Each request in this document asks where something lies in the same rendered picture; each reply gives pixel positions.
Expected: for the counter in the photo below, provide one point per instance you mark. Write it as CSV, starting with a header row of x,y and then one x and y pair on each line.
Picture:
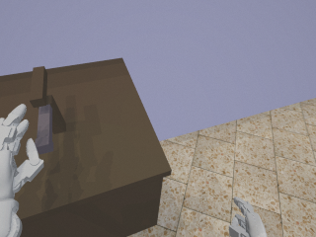
x,y
105,174

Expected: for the robot left forearm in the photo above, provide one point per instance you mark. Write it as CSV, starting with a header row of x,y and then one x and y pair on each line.
x,y
10,224

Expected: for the left robot hand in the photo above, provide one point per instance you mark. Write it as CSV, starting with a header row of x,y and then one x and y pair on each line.
x,y
11,132

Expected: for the tap lever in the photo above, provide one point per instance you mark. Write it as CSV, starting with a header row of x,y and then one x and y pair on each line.
x,y
43,142

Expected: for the right robot hand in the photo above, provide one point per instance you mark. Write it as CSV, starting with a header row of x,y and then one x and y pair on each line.
x,y
250,226

